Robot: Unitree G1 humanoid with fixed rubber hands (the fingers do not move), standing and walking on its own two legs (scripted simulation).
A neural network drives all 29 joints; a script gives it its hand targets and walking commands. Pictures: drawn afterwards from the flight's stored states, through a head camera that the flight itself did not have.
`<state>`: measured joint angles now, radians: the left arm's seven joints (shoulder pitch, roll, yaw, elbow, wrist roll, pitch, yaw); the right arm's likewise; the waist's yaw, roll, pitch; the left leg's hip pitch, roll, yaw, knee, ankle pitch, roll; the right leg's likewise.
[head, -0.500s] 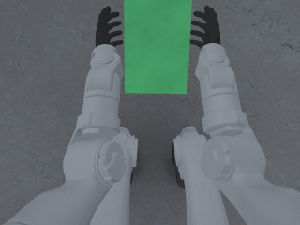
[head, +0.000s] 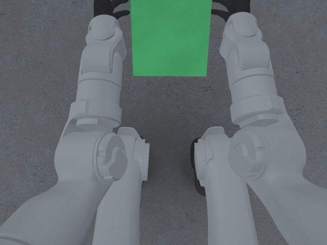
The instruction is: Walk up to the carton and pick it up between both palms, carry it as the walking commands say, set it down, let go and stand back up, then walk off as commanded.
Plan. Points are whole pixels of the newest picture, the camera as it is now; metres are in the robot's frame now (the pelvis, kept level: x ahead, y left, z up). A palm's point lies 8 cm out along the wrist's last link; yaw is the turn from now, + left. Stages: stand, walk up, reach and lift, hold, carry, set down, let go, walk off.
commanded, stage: set down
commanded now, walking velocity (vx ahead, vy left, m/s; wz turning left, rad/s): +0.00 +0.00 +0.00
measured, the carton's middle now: (168, 12) +0.58 +0.01 -0.22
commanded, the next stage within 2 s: none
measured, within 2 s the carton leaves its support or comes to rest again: rests again in 1.50 s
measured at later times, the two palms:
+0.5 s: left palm (113, 18) +0.56 +0.13 -0.21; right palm (223, 18) +0.56 -0.12 -0.21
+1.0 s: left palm (113, 22) +0.56 +0.13 -0.22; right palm (221, 21) +0.56 -0.12 -0.23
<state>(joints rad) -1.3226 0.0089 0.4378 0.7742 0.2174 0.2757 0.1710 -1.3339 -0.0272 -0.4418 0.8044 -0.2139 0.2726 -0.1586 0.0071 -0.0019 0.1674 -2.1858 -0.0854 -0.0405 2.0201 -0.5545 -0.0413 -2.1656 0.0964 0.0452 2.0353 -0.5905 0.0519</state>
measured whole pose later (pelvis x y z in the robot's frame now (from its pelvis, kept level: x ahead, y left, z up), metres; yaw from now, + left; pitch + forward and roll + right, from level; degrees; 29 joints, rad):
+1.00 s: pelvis +0.01 +0.00 -0.05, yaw +0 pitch +32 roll +0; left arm -1.53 0.19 0.32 1.00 0.05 0.22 0.11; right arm -1.54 -0.18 -0.29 1.02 -0.04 0.21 -0.12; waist 0.01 0.00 0.49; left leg -2.17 -0.09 -0.04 2.25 -0.64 -0.05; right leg -2.16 0.11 0.04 2.26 -0.67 0.05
